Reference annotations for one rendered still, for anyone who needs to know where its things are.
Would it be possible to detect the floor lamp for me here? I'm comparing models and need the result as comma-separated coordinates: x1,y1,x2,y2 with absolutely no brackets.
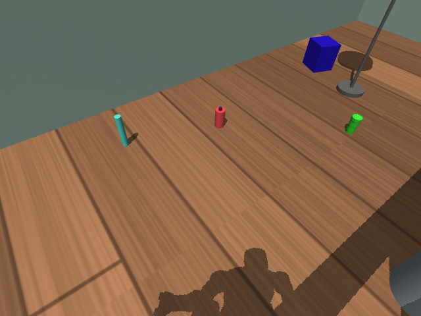
336,0,396,98

